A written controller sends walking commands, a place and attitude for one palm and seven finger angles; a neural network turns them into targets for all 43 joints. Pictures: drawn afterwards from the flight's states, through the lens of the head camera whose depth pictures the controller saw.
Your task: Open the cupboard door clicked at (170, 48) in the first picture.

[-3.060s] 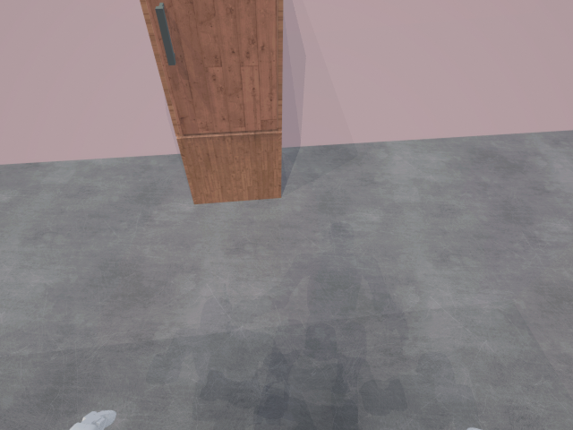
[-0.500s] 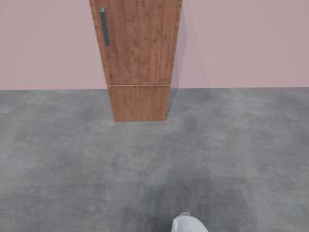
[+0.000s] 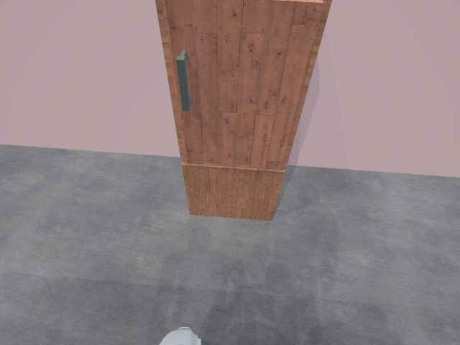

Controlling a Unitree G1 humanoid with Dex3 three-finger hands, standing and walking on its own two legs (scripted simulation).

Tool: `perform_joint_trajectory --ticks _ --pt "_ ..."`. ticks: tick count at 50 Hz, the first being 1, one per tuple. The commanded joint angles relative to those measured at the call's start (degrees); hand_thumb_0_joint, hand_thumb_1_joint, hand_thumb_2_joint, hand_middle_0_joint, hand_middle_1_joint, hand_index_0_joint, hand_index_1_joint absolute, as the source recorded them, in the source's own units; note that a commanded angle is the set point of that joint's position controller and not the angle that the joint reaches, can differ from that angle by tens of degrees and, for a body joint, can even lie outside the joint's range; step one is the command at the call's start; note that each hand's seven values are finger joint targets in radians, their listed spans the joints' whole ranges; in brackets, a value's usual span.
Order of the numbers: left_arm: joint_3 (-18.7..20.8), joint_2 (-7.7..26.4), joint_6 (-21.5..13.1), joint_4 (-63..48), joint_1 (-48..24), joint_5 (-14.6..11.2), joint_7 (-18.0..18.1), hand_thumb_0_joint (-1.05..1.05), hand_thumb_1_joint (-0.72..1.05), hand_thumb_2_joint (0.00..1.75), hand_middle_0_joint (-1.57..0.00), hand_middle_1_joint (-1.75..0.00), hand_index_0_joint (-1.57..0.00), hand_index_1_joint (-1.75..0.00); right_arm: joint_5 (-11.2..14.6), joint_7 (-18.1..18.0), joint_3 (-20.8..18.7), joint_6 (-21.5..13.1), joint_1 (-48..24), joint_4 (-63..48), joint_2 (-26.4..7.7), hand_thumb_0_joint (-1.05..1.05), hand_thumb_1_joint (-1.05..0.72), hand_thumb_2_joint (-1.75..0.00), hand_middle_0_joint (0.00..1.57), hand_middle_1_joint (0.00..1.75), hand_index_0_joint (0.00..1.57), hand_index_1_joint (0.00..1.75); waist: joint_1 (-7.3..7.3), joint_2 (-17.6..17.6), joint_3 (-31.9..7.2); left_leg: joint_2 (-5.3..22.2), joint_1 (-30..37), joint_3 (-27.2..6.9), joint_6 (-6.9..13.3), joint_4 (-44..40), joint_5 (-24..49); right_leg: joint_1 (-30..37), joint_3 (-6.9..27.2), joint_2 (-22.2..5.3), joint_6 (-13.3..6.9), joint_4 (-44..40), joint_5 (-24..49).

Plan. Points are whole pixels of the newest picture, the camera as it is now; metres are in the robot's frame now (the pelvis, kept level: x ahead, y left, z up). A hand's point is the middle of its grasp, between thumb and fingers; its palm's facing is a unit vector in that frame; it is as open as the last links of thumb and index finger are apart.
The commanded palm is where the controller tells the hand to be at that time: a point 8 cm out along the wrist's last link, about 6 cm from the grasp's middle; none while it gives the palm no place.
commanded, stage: take the last steps up to it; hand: left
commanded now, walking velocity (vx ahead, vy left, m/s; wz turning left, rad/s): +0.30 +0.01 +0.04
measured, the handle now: (185, 81) +0.76 +0.21 +0.03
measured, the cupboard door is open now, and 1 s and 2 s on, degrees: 0 0 0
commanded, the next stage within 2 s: come to a stop and stand still in 0.44 s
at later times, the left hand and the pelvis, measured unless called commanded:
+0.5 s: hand (144, 297) +0.23 +0.21 -0.17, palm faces -0.01 -0.98 -0.19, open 7.3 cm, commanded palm none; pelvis +0.16 +0.03 +0.00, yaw -2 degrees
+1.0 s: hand (148, 284) +0.26 +0.21 -0.17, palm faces +0.03 -0.96 -0.27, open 7.3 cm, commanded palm none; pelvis +0.18 +0.02 +0.00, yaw -1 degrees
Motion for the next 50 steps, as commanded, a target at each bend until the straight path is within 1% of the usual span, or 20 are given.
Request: perform_joint_trajectory --ticks 1,3,4,5,8,12,20,24,27,28,29,30,31,32,33,38,47,48,49,50 --pt "1.86 8.35 -0.25 -0.23 5.68 -0.17 0.44 0.0 0.9 0.9 -0.2 -0.3 -0.2 -0.3 -0.16 0.41 0.16 -2.01 -1.15 -3.28 -1.31 0.0 -0.9 -0.9 0.2 0.3 0.2 0.3 -0.54 -7.26 1.9 -2.68 4.3 3.29 1.49 -6.85 -2.57 1.34 10.15 -16.24 -5.31 -3.39 28.17" --pt "1.93 7.7 -0.15 -0.61 3.97 -0.57 0.5 0.0 0.9 0.9 -0.2 -0.3 -0.2 -0.3 -0.6 -0.45 -0.71 -2.89 11.25 0.56 -4.58 0.0 -0.9 -0.9 0.2 0.3 0.2 0.3 -6.23 -1.43 -4.36 -2.73 24.36 2.08 3.39 -15.94 4.12 -5.16 5.21 -12.36 -2.32 13.61 29.95" --pt "1.52 4.85 -0.15 -1.86 5.18 -1.11 0.13 0.0 0.9 0.9 -0.2 -0.3 -0.2 -0.3 -1.27 -1.14 -2.17 -3.38 18.83 2.3 -10.86 0.0 -0.9 -0.9 0.2 0.3 0.2 0.3 -8.31 11.39 -10.32 10.69 38.08 -14.43 8.31 -17.75 11.18 -18.27 0.56 -5.44 1.04 29.24 10.5" --pt "0.8 3.94 -0.57 -3.88 2.53 -0.97 0.08 0.0 0.9 0.9 -0.2 -0.3 -0.2 -0.3 -0.48 -1.6 -2.5 -2.87 23.24 3.51 -13.23 0.0 -0.9 -0.9 0.2 0.3 0.2 0.3 -9.01 15.75 -10.91 19.74 42.7 -25.18 13.89 -22.25 22.3 -28.99 2.7 -1.9 1.92 43.31 -15.27" --pt "1.85 4.41 0.62 -3.38 -2.79 -0.39 -0.24 0.0 0.9 0.9 -0.2 -0.3 -0.2 -0.3 -0.03 -2.28 -0.87 -3.01 13.2 1.34 -6.7 0.0 -0.9 -0.9 0.2 0.3 0.2 0.3 -5.56 3.25 0.15 15.53 25.74 -15.67 11.89 -27.34 13.1 -30.75 8.52 -8.18 1.61 48.89 -6.34" --pt "1.74 1.25 2.66 -1.98 1.95 0.28 -0.6 0.0 0.9 0.9 -0.2 -0.3 -0.2 -0.3 0.02 -2.42 -0.33 -4.05 10.25 0.45 -2.88 0.0 -0.9 -0.9 0.2 0.3 0.2 0.3 -1.57 3.5 1.8 9.71 17.42 -5.78 9.54 -31.07 11.96 -25.7 7.67 -8.65 3.11 42.94 2.19" --pt "1.67 2.62 3.64 -5.49 -6.96 0.06 -0.82 0.0 0.9 0.9 -0.2 -0.3 -0.2 -0.3 -0.12 -2.53 -0.43 -3.73 14.55 2.3 -4.45 0.0 -0.9 -0.9 0.2 0.3 0.2 0.3 -2.72 5.19 4.29 8.85 23.53 -2.48 10.81 -30.77 20.54 -28.54 5.9 -8.48 3.99 27.24 6.26" --pt "1.48 2.58 3.22 -7.24 -12.0 -0.15 -0.72 0.0 0.9 0.9 -0.2 -0.3 -0.2 -0.3 -0.64 -2.55 -0.71 -2.97 17.1 3.84 -4.91 0.0 -0.9 -0.9 0.2 0.3 0.2 0.3 -4.33 5.16 5.57 10.02 23.86 -2.71 10.6 -27.8 21.4 -24.37 4.4 -6.93 2.79 18.06 3.65" --pt "1.61 3.04 2.69 -6.87 -10.18 -0.07 -0.63 0.0 0.9 0.9 -0.2 -0.3 -0.2 -0.3 -0.73 -2.66 -0.65 -2.37 16.95 4.47 -4.61 0.0 -0.9 -0.9 0.2 0.3 0.2 0.3 -3.22 3.65 4.76 9.29 21.7 -2.84 9.33 -22.69 19.89 -16.21 2.58 -4.38 1.72 11.28 4.31" --pt "1.66 3.29 2.24 -5.64 -6.28 0.06 -0.49 0.0 0.9 0.9 -0.2 -0.3 -0.2 -0.3 -0.46 -2.77 -0.24 -2.29 16.74 4.74 -4.42 0.0 -0.9 -0.9 0.2 0.3 0.2 0.3 -1.23 2.29 2.52 7.16 20.66 -0.83 7.74 -17.05 22.1 -9.55 2.12 -3.45 1.62 6.35 9.14" --pt "2.0 5.55 1.42 -3.89 -1.0 0.13 -0.03 0.0 0.9 0.9 -0.2 -0.3 -0.2 -0.3 0.11 -2.68 0.09 -2.47 16.81 4.93 -3.19 0.0 -0.9 -0.9 0.2 0.3 0.2 0.3 1.01 -1.2 -1.88 4.2 17.82 1.01 5.15 -9.64 20.25 -0.18 5.4 -6.01 1.19 3.32 20.48" --pt "2.63 9.75 0.64 -2.51 3.5 0.18 0.89 0.0 0.9 0.9 -0.2 -0.3 -0.2 -0.3 0.71 -2.52 0.52 -2.62 18.38 4.23 -0.57 0.0 -0.9 -0.9 0.2 0.3 0.2 0.3 1.55 -10.67 -8.67 -1.0 8.72 3.62 1.93 0.93 4.55 11.64 18.21 -17.62 -2.17 4.18 44.13" --pt "2.44 12.3 0.68 -2.22 4.88 -0.76 1.07 0.0 0.9 0.9 -0.2 -0.3 -0.2 -0.3 1.26 -2.9 0.7 -1.87 19.47 3.87 -0.57 0.0 -0.9 -0.9 0.2 0.3 0.2 0.3 0.3 -11.67 -11.76 -4.94 9.16 1.19 0.12 9.42 -21.12 11.32 22.96 -25.65 -8.31 2.24 65.28" --pt "2.07 11.78 1.05 -3.49 1.16 -0.97 1.48 0.0 0.9 0.9 -0.2 -0.3 -0.2 -0.3 1.32 -3.45 0.37 -0.81 19.7 4.1 -0.87 0.0 -0.9 -0.9 0.2 0.3 0.2 0.3 -1.25 -6.56 -10.51 -4.02 10.64 -3.24 0.16 12.62 -22.26 6.77 19.97 -25.64 -10.13 1.86 70.11" --pt "2.39 11.49 1.26 -4.06 -2.19 -0.84 1.84 0.0 0.9 0.9 -0.2 -0.3 -0.2 -0.3 1.51 -3.26 0.26 0.04 18.88 4.41 0.43 0.0 -0.9 -0.9 0.2 0.3 0.2 0.3 -1.52 -11.54 -9.79 -3.26 9.93 -3.6 -0.15 15.39 -21.53 3.21 19.73 -24.8 -10.34 1.79 67.43" --pt "2.89 9.32 3.24 -7.02 -8.76 -0.37 2.74 0.0 0.9 0.9 -0.2 -0.3 -0.2 -0.3 0.85 -2.62 -0.67 3.37 14.66 3.82 0.52 0.0 -0.9 -0.9 0.2 0.3 0.2 0.3 -2.43 -5.11 -3.93 -3.83 7.65 -4.58 -1.22 18.27 -15.12 -7.92 13.09 -21.17 -8.17 -2.61 43.76" --pt "3.91 11.73 4.64 -9.68 -10.93 0.61 2.14 0.0 0.9 0.9 -0.2 -0.3 -0.2 -0.3 0.29 -1.28 -1.4 3.45 9.08 -1.39 -1.93 0.0 -0.9 -0.9 0.2 0.3 0.2 0.3 -1.36 -11.52 -4.86 -4.65 8.5 -3.24 -1.4 8.21 -11.76 -9.98 15.0 -18.78 -7.04 -7.7 9.75" --pt "2.85 14.67 3.83 -11.34 -8.88 0.62 4.36 0.0 0.9 0.9 -0.2 -0.3 -0.2 -0.3 0.48 -1.05 -1.91 1.83 11.63 -6.58 -5.79 0.0 -0.9 -0.9 0.2 0.3 0.2 0.3 -4.22 -6.77 -15.39 -8.02 6.35 0.03 -2.41 8.39 -17.46 4.02 22.78 -21.62 -7.39 -0.72 35.66" --pt "3.42 15.95 3.88 -13.18 -8.77 0.79 4.23 0.0 0.9 0.9 -0.2 -0.3 -0.2 -0.3 0.49 -1.12 -1.69 1.64 9.07 -9.0 -3.94 0.0 -0.9 -0.9 0.2 0.3 0.2 0.3 -2.13 -3.29 -15.91 -4.88 7.56 -2.75 -0.77 2.42 -16.98 1.75 20.14 -21.42 -8.68 3.35 24.83" --pt "3.39 14.6 4.31 -12.6 -8.92 0.68 3.85 0.0 0.9 0.9 -0.2 -0.3 -0.2 -0.3 0.74 -1.31 -1.34 1.56 7.26 -9.54 -3.62 0.0 -0.9 -0.9 0.2 0.3 0.2 0.3 -2.32 -1.71 -13.73 -6.65 10.87 -1.77 -0.3 -6.55 -12.73 -3.52 17.71 -19.01 -7.72 3.82 16.59"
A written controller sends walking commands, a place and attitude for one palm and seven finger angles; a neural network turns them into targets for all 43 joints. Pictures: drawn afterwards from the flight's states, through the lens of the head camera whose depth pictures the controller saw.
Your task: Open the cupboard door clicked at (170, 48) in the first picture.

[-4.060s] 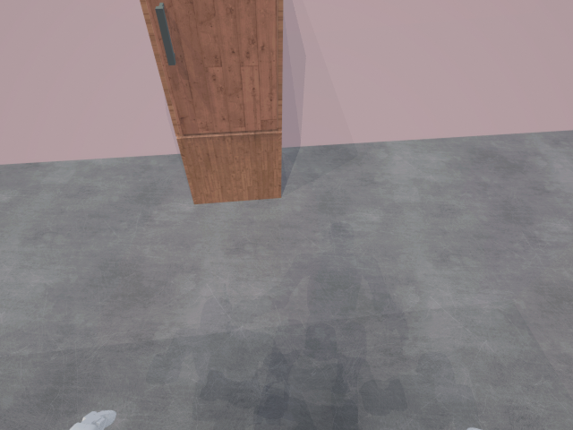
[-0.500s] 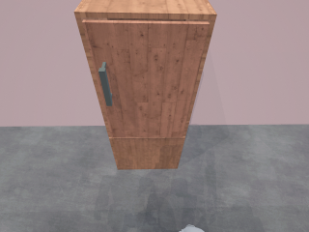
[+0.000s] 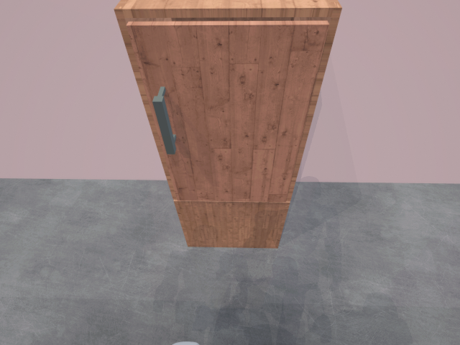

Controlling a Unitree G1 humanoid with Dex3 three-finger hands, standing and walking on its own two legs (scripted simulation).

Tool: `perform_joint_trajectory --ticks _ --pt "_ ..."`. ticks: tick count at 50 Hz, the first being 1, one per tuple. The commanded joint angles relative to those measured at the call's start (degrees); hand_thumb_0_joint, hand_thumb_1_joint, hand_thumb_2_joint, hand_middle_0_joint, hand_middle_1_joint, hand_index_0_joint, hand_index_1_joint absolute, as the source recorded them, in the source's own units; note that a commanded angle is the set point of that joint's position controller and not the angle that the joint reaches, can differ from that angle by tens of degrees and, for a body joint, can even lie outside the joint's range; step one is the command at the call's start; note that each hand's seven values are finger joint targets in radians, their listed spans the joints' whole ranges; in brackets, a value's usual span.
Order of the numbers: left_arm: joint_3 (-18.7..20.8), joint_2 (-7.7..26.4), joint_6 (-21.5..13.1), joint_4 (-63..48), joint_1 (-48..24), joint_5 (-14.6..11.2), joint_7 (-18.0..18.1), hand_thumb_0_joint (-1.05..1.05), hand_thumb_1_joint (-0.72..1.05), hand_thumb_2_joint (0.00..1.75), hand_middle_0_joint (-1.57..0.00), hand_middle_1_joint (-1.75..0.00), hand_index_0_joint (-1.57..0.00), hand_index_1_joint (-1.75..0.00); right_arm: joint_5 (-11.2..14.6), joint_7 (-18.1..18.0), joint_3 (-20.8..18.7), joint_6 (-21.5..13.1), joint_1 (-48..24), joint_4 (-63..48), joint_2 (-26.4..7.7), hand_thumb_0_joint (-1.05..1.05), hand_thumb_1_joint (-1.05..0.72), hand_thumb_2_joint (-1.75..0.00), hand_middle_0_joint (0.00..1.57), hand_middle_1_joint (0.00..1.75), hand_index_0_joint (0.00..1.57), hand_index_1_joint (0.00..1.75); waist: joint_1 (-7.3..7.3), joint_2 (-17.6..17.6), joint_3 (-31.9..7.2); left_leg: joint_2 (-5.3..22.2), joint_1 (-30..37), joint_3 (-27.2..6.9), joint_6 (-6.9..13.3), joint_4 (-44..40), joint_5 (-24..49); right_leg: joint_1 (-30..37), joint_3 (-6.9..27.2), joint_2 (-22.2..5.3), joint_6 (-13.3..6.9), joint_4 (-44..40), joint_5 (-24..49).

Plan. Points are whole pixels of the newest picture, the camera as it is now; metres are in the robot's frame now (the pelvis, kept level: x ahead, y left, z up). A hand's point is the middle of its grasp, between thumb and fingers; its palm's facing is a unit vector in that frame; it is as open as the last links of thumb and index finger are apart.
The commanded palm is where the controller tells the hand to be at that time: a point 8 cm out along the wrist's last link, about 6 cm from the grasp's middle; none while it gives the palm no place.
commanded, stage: come to a stop and stand still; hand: left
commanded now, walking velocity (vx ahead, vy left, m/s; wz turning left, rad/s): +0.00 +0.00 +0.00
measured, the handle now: (166, 122) +0.58 +0.20 +0.04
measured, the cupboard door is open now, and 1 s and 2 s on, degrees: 0 0 0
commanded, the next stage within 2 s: look again from close up in 0.62 s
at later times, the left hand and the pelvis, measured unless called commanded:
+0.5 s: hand out of the picture -0.06 +0.25 -0.16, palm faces +0.01 -0.98 -0.21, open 7.4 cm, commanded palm none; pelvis -0.05 +0.07 +0.00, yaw -1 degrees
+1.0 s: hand out of the picture -0.03 +0.24 -0.16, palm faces +0.01 -0.98 -0.20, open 7.3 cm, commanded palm none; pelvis -0.03 +0.07 +0.01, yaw +0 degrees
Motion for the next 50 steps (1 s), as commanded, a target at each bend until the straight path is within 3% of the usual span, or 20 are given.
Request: perform_joint_trajectory --ticks 1,2,3,4,5,7,9,11,12,13,14,15,16,17,19,23,28,39,45,50 --pt "2.14 13.09 -0.52 -4.77 2.3 -0.27 0.94 0.0 0.9 0.9 -0.2 -0.3 -0.2 -0.3 0.2 0.1 0.47 -1.94 8.5 -5.65 -1.69 0.0 -0.9 -0.9 0.2 0.3 0.2 0.3 -3.09 -1.8 -11.67 -2.62 9.23 3.3 1.56 -23.58 8.84 5.39 12.26 -10.58 -5.39 -0.79 -2.63" --pt "1.28 10.04 0.16 -5.43 1.76 -0.67 0.31 0.0 0.9 0.9 -0.2 -0.3 -0.2 -0.3 -0.22 0.12 0.7 -2.24 10.88 -6.08 -2.86 0.0 -0.9 -0.9 0.2 0.3 0.2 0.3 -3.78 3.07 -7.0 0.19 10.65 1.27 2.45 -28.42 10.88 0.13 6.65 -5.63 -1.71 3.12 -12.85" --pt "0.54 6.49 0.94 -5.7 2.36 -1.31 -0.33 0.0 0.9 0.9 -0.2 -0.3 -0.2 -0.3 -1.0 -0.04 0.26 -2.23 9.26 -7.35 -6.5 0.0 -0.9 -0.9 0.2 0.3 0.2 0.3 -2.83 12.54 -1.42 8.81 3.9 -11.08 5.69 -34.62 7.42 -4.95 2.87 -0.09 1.86 8.47 -19.45" --pt "0.62 5.68 1.19 -6.12 3.01 -1.43 -0.54 0.0 0.9 0.9 -0.2 -0.3 -0.2 -0.3 -1.57 -0.32 0.09 -1.95 5.4 -9.61 -9.01 0.0 -0.9 -0.9 0.2 0.3 0.2 0.3 -1.55 13.56 3.09 14.19 -3.55 -16.53 9.9 -37.29 8.42 -5.2 3.6 2.76 2.0 13.51 -19.93" --pt "0.9 5.84 1.35 -6.12 4.25 -1.44 -0.72 0.0 0.9 0.9 -0.2 -0.3 -0.2 -0.3 -1.66 -0.18 0.33 -1.7 1.28 -11.15 -8.78 0.0 -0.9 -0.9 0.2 0.3 0.2 0.3 0.02 8.7 4.55 14.36 -9.91 -14.28 11.74 -38.52 -1.1 -1.07 5.4 2.21 0.88 16.07 -17.74" --pt "0.36 6.2 1.61 -4.44 5.95 -0.36 -1.33 0.0 0.9 0.9 -0.2 -0.3 -0.2 -0.3 -1.5 -0.04 0.95 -1.75 -2.12 -10.91 -7.59 0.0 -0.9 -0.9 0.2 0.3 0.2 0.3 1.11 10.99 6.81 9.55 -13.7 -11.97 10.17 -37.86 -5.13 0.96 6.33 3.49 1.01 19.82 -14.02" --pt "0.2 5.18 0.9 -3.84 9.02 -0.57 -1.72 0.0 0.9 0.9 -0.2 -0.3 -0.2 -0.3 -1.31 -0.06 1.19 -1.85 -1.41 -10.73 -7.32 0.0 -0.9 -0.9 0.2 0.3 0.2 0.3 1.42 5.64 6.4 9.03 -12.15 -10.35 10.15 -36.2 -4.4 2.64 6.74 3.73 0.99 16.63 -11.57" --pt "-0.18 5.5 0.05 -3.23 11.29 -0.58 -1.8 0.0 0.9 0.9 -0.2 -0.3 -0.2 -0.3 -1.02 -0.17 1.38 -1.88 -0.27 -10.2 -7.43 0.0 -0.9 -0.9 0.2 0.3 0.2 0.3 1.81 0.89 6.14 7.99 -10.44 -10.03 8.97 -33.59 -7.31 5.35 7.72 3.32 0.77 5.86 -10.27" --pt "-0.15 6.36 -0.49 -3.26 11.21 -0.52 -1.79 0.0 0.9 0.9 -0.2 -0.3 -0.2 -0.3 -0.86 -0.25 1.62 -2.05 1.23 -9.63 -6.5 0.0 -0.9 -0.9 0.2 0.3 0.2 0.3 1.13 -2.67 5.0 6.11 -7.85 -9.13 8.01 -31.82 -5.57 5.56 10.36 2.66 0.24 0.51 -10.77" --pt "-0.41 6.81 -1.25 -3.57 10.59 -0.62 -1.73 0.0 0.9 0.9 -0.2 -0.3 -0.2 -0.3 -0.57 -0.32 1.91 -2.19 3.14 -9.21 -5.74 0.0 -0.9 -0.9 0.2 0.3 0.2 0.3 -0.17 -4.96 3.22 3.88 -4.22 -8.13 7.04 -29.47 -3.09 3.37 15.87 0.13 -1.16 -4.58 -15.52" --pt "-0.72 7.46 -1.65 -3.85 9.63 -0.74 -1.74 0.0 0.9 0.9 -0.2 -0.3 -0.2 -0.3 -0.41 -0.2 2.16 -2.33 4.7 -8.6 -5.28 0.0 -0.9 -0.9 0.2 0.3 0.2 0.3 -1.67 -4.52 2.6 1.78 0.76 -6.56 6.29 -27.45 0.43 -1.45 19.48 -2.38 -2.84 -8.01 -20.52" --pt "-0.68 8.04 -1.9 -4.02 8.54 -0.84 -1.79 0.0 0.9 0.9 -0.2 -0.3 -0.2 -0.3 -0.49 -0.06 2.14 -2.61 6.34 -7.93 -4.85 0.0 -0.9 -0.9 0.2 0.3 0.2 0.3 -2.97 -3.14 -0.21 0.97 6.35 -6.09 6.06 -27.02 2.2 -4.91 20.34 -2.61 -3.4 -9.26 -23.47" --pt "-0.57 8.34 -2.25 -3.96 7.1 -0.97 -1.71 0.0 0.9 0.9 -0.2 -0.3 -0.2 -0.3 -0.52 -0.13 2.19 -2.51 7.64 -6.86 -5.09 0.0 -0.9 -0.9 0.2 0.3 0.2 0.3 -3.62 -8.8 -2.03 1.69 8.59 -5.39 5.94 -25.69 3.0 -5.67 19.56 -1.75 -2.85 -9.8 -24.68" --pt "-0.57 7.76 -2.3 -4.07 6.17 -0.99 -1.56 0.0 0.9 0.9 -0.2 -0.3 -0.2 -0.3 -0.59 -0.18 2.01 -2.64 9.15 -6.09 -4.86 0.0 -0.9 -0.9 0.2 0.3 0.2 0.3 -4.09 -10.67 -3.18 1.98 9.92 -5.52 6.03 -26.08 3.95 -5.31 17.97 -1.55 -2.58 -9.61 -23.75" --pt "-0.81 6.76 -2.08 -3.98 6.4 -0.97 -1.5 0.0 0.9 0.9 -0.2 -0.3 -0.2 -0.3 -0.68 -0.18 2.1 -2.93 9.6 -5.14 -5.12 0.0 -0.9 -0.9 0.2 0.3 0.2 0.3 -3.84 -8.8 -2.12 2.61 9.16 -6.46 6.23 -28.35 2.79 -5.66 17.16 -0.69 -1.96 -9.1 -23.56" --pt "-0.78 5.71 -1.98 -1.78 9.96 -0.99 -1.66 0.0 0.9 0.9 -0.2 -0.3 -0.2 -0.3 -0.73 -0.36 2.6 -3.91 6.88 -3.72 -5.62 0.0 -0.9 -0.9 0.2 0.3 0.2 0.3 -1.15 3.32 -1.63 5.97 2.14 -10.94 6.79 -36.98 -2.51 3.11 12.68 1.95 -1.17 -2.74 -12.08" --pt "-1.03 4.66 -1.92 0.59 11.46 -0.78 -1.76 0.0 0.9 0.9 -0.2 -0.3 -0.2 -0.3 -0.65 -0.61 2.87 -3.94 6.77 -1.66 -5.35 0.0 -0.9 -0.9 0.2 0.3 0.2 0.3 -0.13 2.15 0.05 6.23 -0.64 -11.33 7.02 -38.66 -3.56 5.99 11.86 1.83 -1.2 -2.63 -10.31" --pt "-1.46 3.77 -2.21 2.4 10.55 -0.92 -1.59 0.0 0.9 0.9 -0.2 -0.3 -0.2 -0.3 -0.67 -0.72 2.92 -4.03 9.08 1.7 -4.61 0.0 -0.9 -0.9 0.2 0.3 0.2 0.3 -0.9 -1.32 0.67 5.52 0.64 -10.61 6.54 -37.4 -1.57 5.27 13.83 0.79 -1.31 -4.87 -10.94" --pt "-1.65 3.56 -2.31 2.82 10.42 -0.86 -1.45 0.0 0.9 0.9 -0.2 -0.3 -0.2 -0.3 -0.62 -0.76 2.92 -4.26 9.15 2.36 -4.56 0.0 -0.9 -0.9 0.2 0.3 0.2 0.3 -1.31 -0.66 1.21 5.84 1.86 -10.8 6.28 -37.97 -1.16 4.1 13.64 0.95 -1.0 -4.73 -9.5" --pt "-1.99 3.12 -2.77 3.57 10.46 -0.99 -1.38 0.0 0.9 0.9 -0.2 -0.3 -0.2 -0.3 -0.43 -0.88 3.18 -4.82 8.89 2.83 -3.9 0.0 -0.9 -0.9 0.2 0.3 0.2 0.3 -1.56 -1.92 0.32 5.21 4.75 -9.07 6.06 -36.19 5.17 4.23 14.57 0.25 -1.0 -5.63 -5.63"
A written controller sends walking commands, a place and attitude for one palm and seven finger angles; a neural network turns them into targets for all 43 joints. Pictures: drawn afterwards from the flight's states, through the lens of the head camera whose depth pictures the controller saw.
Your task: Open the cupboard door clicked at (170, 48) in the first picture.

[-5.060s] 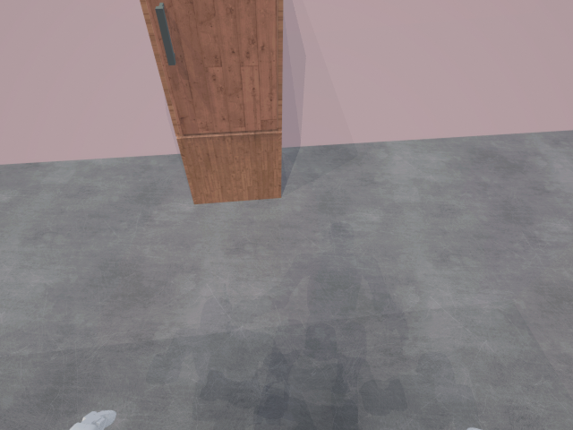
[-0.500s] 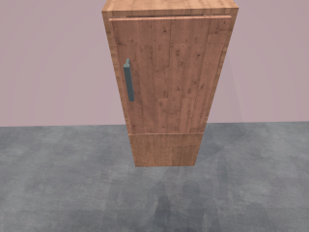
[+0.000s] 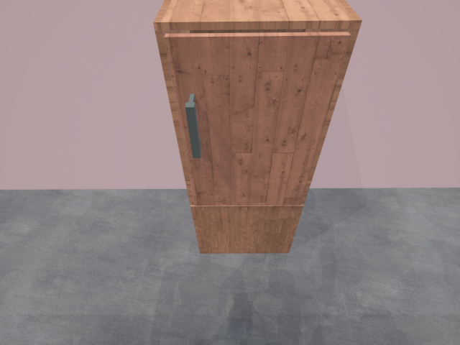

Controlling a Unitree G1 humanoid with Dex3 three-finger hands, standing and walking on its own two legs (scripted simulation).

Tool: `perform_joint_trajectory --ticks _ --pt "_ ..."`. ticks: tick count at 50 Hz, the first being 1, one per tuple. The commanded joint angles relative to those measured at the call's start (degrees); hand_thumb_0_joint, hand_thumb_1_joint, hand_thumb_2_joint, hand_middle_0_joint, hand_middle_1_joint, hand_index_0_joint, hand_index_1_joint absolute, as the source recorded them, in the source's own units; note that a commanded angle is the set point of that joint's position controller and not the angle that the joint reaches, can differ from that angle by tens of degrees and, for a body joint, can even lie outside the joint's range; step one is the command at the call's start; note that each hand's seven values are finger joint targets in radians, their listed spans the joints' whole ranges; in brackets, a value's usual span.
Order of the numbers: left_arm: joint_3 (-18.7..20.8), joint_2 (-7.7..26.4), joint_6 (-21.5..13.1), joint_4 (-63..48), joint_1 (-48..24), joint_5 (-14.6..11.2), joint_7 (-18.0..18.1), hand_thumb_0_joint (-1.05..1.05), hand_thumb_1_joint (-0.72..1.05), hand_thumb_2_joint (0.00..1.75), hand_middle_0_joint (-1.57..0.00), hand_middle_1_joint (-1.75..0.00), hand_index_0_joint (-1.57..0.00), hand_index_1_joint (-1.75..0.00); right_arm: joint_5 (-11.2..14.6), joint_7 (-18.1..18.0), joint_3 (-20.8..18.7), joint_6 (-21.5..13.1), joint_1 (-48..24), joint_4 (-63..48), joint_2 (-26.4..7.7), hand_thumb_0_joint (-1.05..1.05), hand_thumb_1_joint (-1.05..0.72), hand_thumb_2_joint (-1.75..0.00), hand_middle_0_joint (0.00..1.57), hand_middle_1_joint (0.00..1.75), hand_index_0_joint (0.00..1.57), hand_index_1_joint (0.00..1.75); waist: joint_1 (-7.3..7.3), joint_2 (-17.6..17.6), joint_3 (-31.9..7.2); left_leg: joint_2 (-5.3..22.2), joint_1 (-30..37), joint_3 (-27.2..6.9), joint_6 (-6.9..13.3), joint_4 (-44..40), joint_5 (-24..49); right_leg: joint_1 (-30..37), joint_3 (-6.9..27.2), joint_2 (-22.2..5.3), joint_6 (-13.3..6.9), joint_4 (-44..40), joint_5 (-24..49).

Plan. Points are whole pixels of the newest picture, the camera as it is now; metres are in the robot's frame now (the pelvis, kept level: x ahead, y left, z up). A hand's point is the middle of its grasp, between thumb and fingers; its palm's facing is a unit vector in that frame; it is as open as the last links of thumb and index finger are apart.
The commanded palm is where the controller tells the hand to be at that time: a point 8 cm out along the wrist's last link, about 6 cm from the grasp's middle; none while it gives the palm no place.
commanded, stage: look again from close up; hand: left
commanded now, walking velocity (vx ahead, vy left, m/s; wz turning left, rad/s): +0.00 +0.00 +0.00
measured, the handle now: (194, 127) +0.61 +0.13 +0.03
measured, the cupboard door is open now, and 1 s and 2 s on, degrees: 0 0 0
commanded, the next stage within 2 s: shuffle to correct the standing spot in 0.18 s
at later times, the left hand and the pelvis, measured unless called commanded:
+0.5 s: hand out of the picture +0.06 +0.14 -0.17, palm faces -0.02 -0.98 -0.20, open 7.3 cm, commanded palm none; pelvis +0.05 -0.04 +0.00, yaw -1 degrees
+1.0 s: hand out of the picture +0.08 +0.06 -0.17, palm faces +0.07 -0.97 -0.23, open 7.3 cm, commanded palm none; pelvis +0.09 -0.11 +0.00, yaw -1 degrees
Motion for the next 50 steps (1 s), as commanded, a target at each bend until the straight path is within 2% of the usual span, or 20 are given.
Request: perform_joint_trajectory --ticks 1,9,15,17,21,23,26,27,28,29,30,31,32,33,35,37,40,43,47,50 --pt "0.8 4.84 -1.31 -1.5 2.33 -0.29 0.13 0.0 0.9 0.9 -0.2 -0.3 -0.2 -0.3 -0.07 -0.25 -0.96 -1.69 2.75 -1.56 -5.9 0.0 -0.9 -0.9 0.2 0.3 0.2 0.3 -0.4 -2.19 3.04 11.23 -2.92 -12.68 -2.33 -9.48 -9.74 0.23 5.33 -3.82 -3.01 -3.82 -1.8" --pt "0.62 5.24 -1.71 -0.54 1.98 -0.61 0.31 0.0 0.9 0.9 -0.2 -0.3 -0.2 -0.3 0.17 -0.7 -0.21 -2.49 2.61 -0.21 -5.29 0.0 -0.9 -0.9 0.2 0.3 0.2 0.3 -0.48 -1.43 0.31 10.99 2.32 -9.57 -2.59 -5.63 5.95 2.59 5.65 -4.45 -2.86 -3.48 5.62" --pt "0.6 5.52 -1.51 0.07 1.98 -0.68 0.24 0.0 0.9 0.9 -0.2 -0.3 -0.2 -0.3 0.07 -0.94 -0.03 -2.52 2.58 0.85 -5.43 0.0 -0.9 -0.9 0.2 0.3 0.2 0.3 -0.34 -1.27 0.1 11.34 3.37 -9.06 -2.57 -5.12 5.9 3.64 5.21 -3.99 -2.9 -3.19 4.89" --pt "0.84 5.27 -1.08 -0.1 1.83 -0.41 -0.05 0.0 0.9 0.9 -0.2 -0.3 -0.2 -0.3 -0.12 -1.01 -0.42 -2.31 2.64 0.96 -6.01 0.0 -0.9 -0.9 0.2 0.3 0.2 0.3 -0.35 -1.86 1.92 12.69 2.55 -10.53 -1.83 -5.92 1.22 2.08 3.69 -2.94 -2.94 -1.77 1.25" --pt "1.69 4.93 -0.02 -2.11 0.72 0.27 -0.98 0.0 0.9 0.9 -0.2 -0.3 -0.2 -0.3 -0.59 -1.75 -1.88 -1.63 3.3 0.51 -8.64 0.0 -0.9 -0.9 0.2 0.3 0.2 0.3 -0.9 1.74 4.55 18.2 4.58 -16.16 1.32 -8.56 -1.6 -5.53 0.11 -0.22 -2.57 4.56 -5.33" --pt "2.23 4.9 0.34 -3.31 0.02 0.53 -1.3 0.0 0.9 0.9 -0.2 -0.3 -0.2 -0.3 -0.8 -2.21 -2.47 -1.38 4.28 0.22 -9.27 0.0 -0.9 -0.9 0.2 0.3 0.2 0.3 -1.33 3.4 4.93 21.79 7.16 -18.75 4.06 -7.97 4.0 -9.98 -1.13 0.17 -2.3 9.61 -10.39" --pt "2.96 4.67 0.8 -4.94 -0.9 0.52 -1.81 0.0 0.9 0.9 -0.2 -0.3 -0.2 -0.3 -1.21 -2.49 -2.99 -1.35 4.46 -0.34 -9.93 0.0 -0.9 -0.9 0.2 0.3 0.2 0.3 -1.43 3.44 3.61 24.64 7.56 -18.34 6.65 -5.33 13.93 -10.95 -1.32 -0.88 -2.27 13.94 -15.69" --pt "3.1 4.42 0.64 -4.92 -0.08 0.5 -1.93 0.0 0.9 0.9 -0.2 -0.3 -0.2 -0.3 -1.2 -2.54 -3.06 -1.3 3.92 -0.56 -9.7 0.0 -0.9 -0.9 0.2 0.3 0.2 0.3 -0.62 1.98 3.2 24.01 5.69 -17.34 6.08 -3.3 16.05 -7.78 -1.29 -1.06 -2.47 10.75 -13.68" --pt "3.17 3.75 0.43 -4.38 2.24 0.44 -2.03 0.0 0.9 0.9 -0.2 -0.3 -0.2 -0.3 -1.2 -2.51 -3.04 -1.28 2.51 -0.93 -9.79 0.0 -0.9 -0.9 0.2 0.3 0.2 0.3 0.62 0.68 1.83 21.45 2.9 -14.09 4.12 -0.56 15.91 -2.14 -1.76 -0.82 -2.56 4.86 -8.59" --pt "3.35 4.22 0.13 -3.65 4.71 0.51 -1.99 0.0 0.9 0.9 -0.2 -0.3 -0.2 -0.3 -0.98 -2.35 -3.03 -1.34 1.5 -1.13 -9.2 0.0 -0.9 -0.9 0.2 0.3 0.2 0.3 1.68 -2.03 0.62 17.12 -1.33 -10.03 1.15 3.54 11.85 4.54 -0.14 -1.51 -2.81 -0.82 0.15" --pt "3.72 6.76 -0.11 -2.87 6.87 0.65 -1.55 0.0 0.9 0.9 -0.2 -0.3 -0.2 -0.3 -0.5 -2.14 -2.64 -1.51 1.98 -1.63 -7.13 0.0 -0.9 -0.9 0.2 0.3 0.2 0.3 1.86 -9.87 -1.63 11.35 -8.75 -4.1 -1.83 9.57 1.58 12.92 6.42 -6.9 -4.26 -2.56 9.17" --pt "3.9 9.53 -0.16 -2.16 8.86 0.41 -1.02 0.0 0.9 0.9 -0.2 -0.3 -0.2 -0.3 -0.31 -1.81 -1.86 -1.56 2.11 -2.19 -4.33 0.0 -0.9 -0.9 0.2 0.3 0.2 0.3 2.2 -17.63 -2.28 5.25 -15.23 1.49 -4.14 17.36 -13.93 17.86 13.56 -13.89 -7.97 -5.18 18.12" --pt "3.77 10.23 -0.29 -1.99 9.99 0.08 -0.72 0.0 0.9 0.9 -0.2 -0.3 -0.2 -0.3 -0.37 -1.75 -1.91 -0.99 1.4 -2.36 -4.06 0.0 -0.9 -0.9 0.2 0.3 0.2 0.3 3.29 -16.35 -2.75 4.71 -15.82 0.41 -4.49 27.02 -26.2 15.75 15.24 -18.36 -12.8 -8.25 18.54" --pt "3.77 8.89 -0.45 -2.52 8.8 0.13 -0.38 0.0 0.9 0.9 -0.2 -0.3 -0.2 -0.3 -0.46 -1.74 -2.06 -0.61 -0.61 -2.45 -3.95 0.0 -0.9 -0.9 0.2 0.3 0.2 0.3 3.15 -14.25 0.34 5.95 -17.44 -2.56 -4.24 33.34 -25.96 12.46 16.04 -17.45 -14.04 -8.77 22.24" --pt "2.82 6.77 -1.48 -2.67 4.94 -0.32 0.12 0.0 0.9 0.9 -0.2 -0.3 -0.2 -0.3 -0.08 -1.37 -1.32 -0.69 -0.81 -1.0 -1.61 0.0 -0.9 -0.9 0.2 0.3 0.2 0.3 1.18 -3.7 1.53 7.21 -16.22 -4.63 -5.3 33.84 -20.18 11.51 11.2 -16.24 -14.23 -6.77 36.11" --pt "2.81 7.68 -2.61 -3.04 4.65 -0.35 0.69 0.0 0.9 0.9 -0.2 -0.3 -0.2 -0.3 0.53 -0.85 -1.0 -0.7 -0.96 -0.82 -0.49 0.0 -0.9 -0.9 0.2 0.3 0.2 0.3 0.88 0.81 -1.12 6.69 -14.55 -4.36 -6.12 28.12 -17.78 14.58 8.02 -15.22 -12.61 -4.83 47.36" --pt "2.95 9.16 -2.37 -3.13 5.56 -0.48 1.29 0.0 0.9 0.9 -0.2 -0.3 -0.2 -0.3 1.01 -0.79 -1.27 0.42 -2.15 -1.66 -1.01 0.0 -0.9 -0.9 0.2 0.3 0.2 0.3 1.7 -2.02 -3.28 5.03 -13.36 -4.06 -7.04 23.82 -13.01 16.62 7.36 -14.68 -9.44 -3.42 52.53" --pt "3.48 9.78 -1.66 -3.02 6.44 -0.54 1.66 0.0 0.9 0.9 -0.2 -0.3 -0.2 -0.3 0.9 -0.83 -1.97 1.71 -3.49 -2.9 -3.37 0.0 -0.9 -0.9 0.2 0.3 0.2 0.3 2.24 -6.26 -3.28 4.5 -15.55 -4.97 -7.35 25.88 -12.09 18.74 7.54 -15.56 -6.82 -3.0 54.82" --pt "3.8 9.39 -1.06 -3.94 6.86 -0.12 1.9 0.0 0.9 0.9 -0.2 -0.3 -0.2 -0.3 0.67 -0.48 -2.73 2.63 -5.94 -4.8 -4.27 0.0 -0.9 -0.9 0.2 0.3 0.2 0.3 2.21 -7.33 -0.38 4.3 -17.32 -6.3 -7.56 29.5 -11.73 15.62 8.21 -16.25 -7.65 -3.7 50.13" --pt "3.73 9.26 -1.01 -4.71 7.04 -0.16 1.72 0.0 0.9 0.9 -0.2 -0.3 -0.2 -0.3 0.6 -0.2 -2.88 2.89 -7.55 -6.02 -4.32 0.0 -0.9 -0.9 0.2 0.3 0.2 0.3 2.17 -6.1 -0.12 4.14 -17.22 -7.01 -7.43 30.74 -10.3 14.56 8.07 -15.52 -7.89 -4.47 44.45"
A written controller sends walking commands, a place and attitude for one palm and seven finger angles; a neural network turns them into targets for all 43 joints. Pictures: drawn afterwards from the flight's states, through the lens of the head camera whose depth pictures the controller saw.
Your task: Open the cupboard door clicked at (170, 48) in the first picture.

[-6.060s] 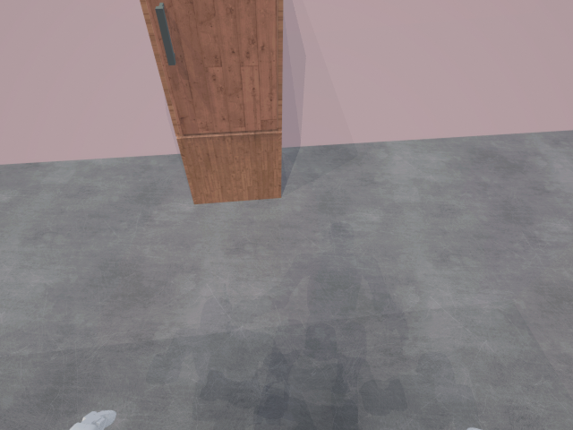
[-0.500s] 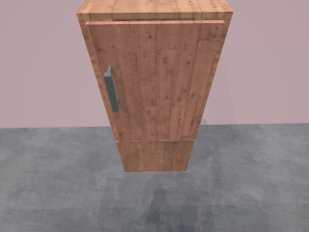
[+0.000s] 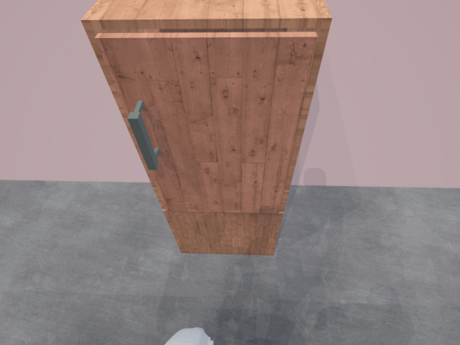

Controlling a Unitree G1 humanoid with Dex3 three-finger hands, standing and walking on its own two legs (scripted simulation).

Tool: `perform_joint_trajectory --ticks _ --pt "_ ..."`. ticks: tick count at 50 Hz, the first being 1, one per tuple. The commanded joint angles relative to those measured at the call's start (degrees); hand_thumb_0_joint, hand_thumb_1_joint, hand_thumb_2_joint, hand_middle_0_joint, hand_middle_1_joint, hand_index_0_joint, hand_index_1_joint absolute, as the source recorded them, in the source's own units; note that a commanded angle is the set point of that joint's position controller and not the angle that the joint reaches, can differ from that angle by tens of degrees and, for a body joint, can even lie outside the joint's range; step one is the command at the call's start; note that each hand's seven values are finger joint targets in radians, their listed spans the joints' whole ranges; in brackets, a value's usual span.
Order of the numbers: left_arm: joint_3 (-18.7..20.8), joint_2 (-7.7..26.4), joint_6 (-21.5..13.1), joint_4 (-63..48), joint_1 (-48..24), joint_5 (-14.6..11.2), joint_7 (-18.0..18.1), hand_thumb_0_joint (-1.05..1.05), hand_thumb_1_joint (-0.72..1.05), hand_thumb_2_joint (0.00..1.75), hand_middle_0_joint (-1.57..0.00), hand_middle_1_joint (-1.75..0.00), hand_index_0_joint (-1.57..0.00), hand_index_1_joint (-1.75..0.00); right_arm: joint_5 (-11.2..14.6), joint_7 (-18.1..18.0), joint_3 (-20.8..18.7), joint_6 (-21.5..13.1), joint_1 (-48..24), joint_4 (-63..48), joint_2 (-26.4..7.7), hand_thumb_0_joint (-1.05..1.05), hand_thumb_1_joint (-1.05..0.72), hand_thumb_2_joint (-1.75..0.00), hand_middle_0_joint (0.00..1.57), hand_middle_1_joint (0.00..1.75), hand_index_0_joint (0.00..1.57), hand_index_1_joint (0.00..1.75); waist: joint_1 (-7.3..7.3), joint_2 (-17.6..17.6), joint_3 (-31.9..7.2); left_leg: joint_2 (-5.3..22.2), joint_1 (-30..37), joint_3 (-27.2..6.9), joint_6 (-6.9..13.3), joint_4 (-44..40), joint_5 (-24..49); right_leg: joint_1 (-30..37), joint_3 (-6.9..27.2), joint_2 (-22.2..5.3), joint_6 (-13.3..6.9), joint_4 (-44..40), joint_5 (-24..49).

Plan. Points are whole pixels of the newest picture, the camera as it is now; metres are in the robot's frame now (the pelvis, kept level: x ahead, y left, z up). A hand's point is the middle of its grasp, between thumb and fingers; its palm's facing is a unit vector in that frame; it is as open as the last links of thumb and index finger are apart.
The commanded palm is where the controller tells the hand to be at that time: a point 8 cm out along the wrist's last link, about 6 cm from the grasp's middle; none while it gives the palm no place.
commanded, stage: come to a stop and stand still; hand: left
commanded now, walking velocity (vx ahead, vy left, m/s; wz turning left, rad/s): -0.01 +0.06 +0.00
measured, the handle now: (146, 137) +0.51 +0.25 +0.03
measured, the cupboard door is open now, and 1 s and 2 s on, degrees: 0 0 0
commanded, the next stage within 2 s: none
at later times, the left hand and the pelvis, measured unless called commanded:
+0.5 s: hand out of the picture +0.01 +0.27 -0.17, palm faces +0.08 -0.97 -0.23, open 7.4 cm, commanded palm none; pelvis -0.04 +0.08 -0.01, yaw +1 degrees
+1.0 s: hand out of the picture -0.16 +0.31 -0.18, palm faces +0.08 -0.98 -0.20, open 7.4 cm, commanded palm none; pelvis -0.10 +0.13 +0.00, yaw +1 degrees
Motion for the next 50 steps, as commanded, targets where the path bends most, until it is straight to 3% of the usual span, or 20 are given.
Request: perform_joint_trajectory --ticks 1,6,7,8,9,11,12,14,15,16,18,19,20,21,23,25,31,37,41,50 --pt "2.4 9.55 -0.62 -2.28 6.42 -0.11 0.49 0.0 0.9 0.9 -0.2 -0.3 -0.2 -0.3 -0.31 0.32 -1.0 -0.36 2.28 -3.19 -4.2 0.0 -0.9 -0.9 0.2 0.3 0.2 0.3 -0.78 -5.26 -4.19 1.37 -4.25 -2.14 0.16 3.0 1.81 6.78 13.39 -19.52 -0.35 -3.2 47.56" --pt "1.95 9.51 -0.78 -3.06 6.41 0.16 0.05 0.0 0.9 0.9 -0.2 -0.3 -0.2 -0.3 -0.23 0.74 -0.59 -1.02 0.52 -4.36 -2.92 0.0 -0.9 -0.9 0.2 0.3 0.2 0.3 -0.58 -5.96 -3.52 1.74 0.57 -0.83 0.48 -6.62 1.66 4.28 13.67 -18.47 -2.08 -4.44 38.35" --pt "0.72 15.86 -2.18 -5.59 9.68 1.75 1.0 0.0 0.9 0.9 -0.2 -0.3 -0.2 -0.3 -1.85 1.37 -0.95 -2.45 -0.29 -10.97 -8.51 0.0 -0.9 -0.9 0.2 0.3 0.2 0.3 -2.0 3.5 -2.75 -1.08 -1.38 -3.95 1.79 -5.03 1.33 9.54 21.48 -20.94 1.86 1.26 54.59" --pt "2.04 13.32 -2.07 -6.54 7.6 0.89 1.68 0.0 0.9 0.9 -0.2 -0.3 -0.2 -0.3 -1.56 1.12 -1.12 -2.79 1.55 -10.52 -3.65 0.0 -0.9 -0.9 0.2 0.3 0.2 0.3 -2.57 3.8 -11.32 1.81 -1.7 -2.95 1.93 -5.18 3.82 10.24 19.05 -22.3 1.98 4.73 52.29" --pt "2.02 12.18 -1.85 -7.08 7.04 0.67 1.63 0.0 0.9 0.9 -0.2 -0.3 -0.2 -0.3 -1.33 0.83 -1.14 -2.29 1.1 -10.19 -3.12 0.0 -0.9 -0.9 0.2 0.3 0.2 0.3 -1.51 4.17 -14.0 1.16 0.45 -2.58 2.01 -5.91 3.2 10.99 18.59 -20.83 0.71 4.31 49.37" --pt "2.2 12.07 -1.12 -8.93 6.05 0.81 1.17 0.0 0.9 0.9 -0.2 -0.3 -0.2 -0.3 -0.87 0.59 -1.16 -2.12 1.84 -12.17 -2.76 0.0 -0.9 -0.9 0.2 0.3 0.2 0.3 -1.42 -4.57 -11.7 0.27 0.79 -2.46 2.15 -7.44 2.87 9.01 14.96 -18.0 -0.58 4.14 45.67" --pt "1.92 11.45 -0.89 -9.12 5.51 0.97 1.05 0.0 0.9 0.9 -0.2 -0.3 -0.2 -0.3 -1.03 0.73 -1.04 -2.04 2.73 -12.33 -2.61 0.0 -0.9 -0.9 0.2 0.3 0.2 0.3 -1.65 -10.95 -9.45 0.39 1.0 -1.53 2.54 -9.16 2.13 7.47 13.41 -16.85 0.1 4.05 44.59" --pt "1.91 10.28 -0.48 -9.72 4.75 0.84 0.94 0.0 0.9 0.9 -0.2 -0.3 -0.2 -0.3 -0.91 0.26 -1.42 -2.24 4.45 -12.5 -3.4 0.0 -0.9 -0.9 0.2 0.3 0.2 0.3 -2.0 -16.12 -5.32 0.75 3.28 -1.74 3.11 -13.86 3.09 3.13 11.64 -15.53 0.67 3.5 40.6" --pt "1.78 9.94 -0.31 -9.89 4.42 0.68 0.87 0.0 0.9 0.9 -0.2 -0.3 -0.2 -0.3 -0.87 0.15 -1.45 -2.39 5.3 -12.11 -3.63 0.0 -0.9 -0.9 0.2 0.3 0.2 0.3 -2.21 -15.57 -4.29 0.86 5.36 -1.48 3.31 -17.14 4.81 1.16 11.47 -14.91 1.23 3.52 37.64" --pt "1.67 10.12 -0.2 -10.18 3.6 0.36 0.83 0.0 0.9 0.9 -0.2 -0.3 -0.2 -0.3 -0.87 0.13 -1.39 -2.58 6.63 -11.31 -4.08 0.0 -0.9 -0.9 0.2 0.3 0.2 0.3 -2.79 -12.5 -3.83 1.39 8.59 -1.48 3.48 -20.81 8.88 -1.33 11.33 -14.43 2.06 3.3 31.96" --pt "1.55 10.24 -0.07 -10.64 2.74 -0.15 0.44 0.0 0.9 0.9 -0.2 -0.3 -0.2 -0.3 -1.14 0.38 -1.26 -3.36 7.84 -9.64 -5.59 0.0 -0.9 -0.9 0.2 0.3 0.2 0.3 -2.46 -2.84 -3.78 4.36 14.07 -3.69 4.55 -22.62 20.33 -6.59 8.94 -11.05 4.16 2.87 17.88" --pt "1.72 10.28 -0.12 -10.65 2.96 -0.26 0.3 0.0 0.9 0.9 -0.2 -0.3 -0.2 -0.3 -1.37 0.28 -1.33 -3.48 7.21 -9.46 -6.38 0.0 -0.9 -0.9 0.2 0.3 0.2 0.3 -1.77 0.12 -3.4 6.04 14.05 -4.29 5.03 -21.95 23.25 -7.42 8.14 -10.03 4.72 1.66 13.79" --pt "1.76 11.37 -0.14 -10.52 2.23 -0.34 0.11 0.0 0.9 0.9 -0.2 -0.3 -0.2 -0.3 -1.34 0.23 -1.28 -3.6 6.37 -9.1 -6.97 0.0 -0.9 -0.9 0.2 0.3 0.2 0.3 -1.59 3.02 -3.01 6.01 12.62 -4.98 5.08 -22.04 23.67 -6.48 7.96 -9.66 4.85 1.26 11.95" --pt "1.73 11.74 0.13 -10.22 1.24 -0.41 -0.01 0.0 0.9 0.9 -0.2 -0.3 -0.2 -0.3 -1.31 0.36 -0.99 -3.65 5.7 -8.73 -6.68 0.0 -0.9 -0.9 0.2 0.3 0.2 0.3 -1.51 5.67 -2.41 6.11 10.11 -5.82 5.1 -23.67 21.44 -5.08 7.3 -9.43 5.07 1.03 8.16" --pt "1.37 10.81 0.48 -9.73 1.4 -0.39 -0.15 0.0 0.9 0.9 -0.2 -0.3 -0.2 -0.3 -1.41 0.51 -0.49 -3.63 6.18 -8.22 -6.32 0.0 -0.9 -0.9 0.2 0.3 0.2 0.3 -1.08 4.36 -0.22 6.19 5.85 -6.84 5.18 -26.36 14.36 -3.73 7.24 -8.56 5.29 -0.79 1.75" --pt "1.33 10.83 0.67 -9.61 0.21 -0.39 -0.33 0.0 0.9 0.9 -0.2 -0.3 -0.2 -0.3 -1.61 0.57 -0.45 -3.63 7.59 -7.72 -6.97 0.0 -0.9 -0.9 0.2 0.3 0.2 0.3 -1.69 3.09 0.72 5.98 3.67 -7.96 5.22 -29.15 6.38 -4.29 7.11 -8.17 5.16 -1.38 -3.23" --pt "1.34 9.21 1.61 -8.39 1.31 0.22 -0.93 0.0 0.9 0.9 -0.2 -0.3 -0.2 -0.3 -1.74 0.56 -1.15 -3.46 8.6 -7.44 -8.8 0.0 -0.9 -0.9 0.2 0.3 0.2 0.3 -1.1 6.31 0.05 9.01 -2.07 -14.16 6.61 -39.36 -11.96 -1.71 2.76 -5.76 6.76 3.16 -3.91" --pt "1.37 7.77 1.88 -6.14 4.24 0.36 -1.22 0.0 0.9 0.9 -0.2 -0.3 -0.2 -0.3 -1.43 0.34 -1.43 -3.11 9.31 -5.71 -8.93 0.0 -0.9 -0.9 0.2 0.3 0.2 0.3 -0.64 3.63 -2.46 9.74 -0.31 -15.19 6.98 -40.71 -12.72 -0.44 2.54 -5.34 6.9 3.85 -3.24" --pt "1.4 6.53 2.32 -3.84 7.81 0.45 -1.18 0.0 0.9 0.9 -0.2 -0.3 -0.2 -0.3 -1.35 0.37 -1.82 -2.3 8.75 -4.36 -9.03 0.0 -0.9 -0.9 0.2 0.3 0.2 0.3 -0.32 5.26 -0.49 9.49 -3.38 -13.94 6.45 -42.18 -15.35 0.99 1.85 -4.64 6.97 4.97 -3.77" --pt "1.55 5.12 2.31 -0.18 14.35 0.74 -0.64 0.0 0.9 0.9 -0.2 -0.3 -0.2 -0.3 -1.06 0.48 -2.19 -0.91 8.6 -2.43 -7.28 0.0 -0.9 -0.9 0.2 0.3 0.2 0.3 -0.49 1.08 1.3 6.2 -2.68 -9.5 4.49 -38.77 -15.21 -1.84 4.38 -4.91 6.35 1.26 -7.25"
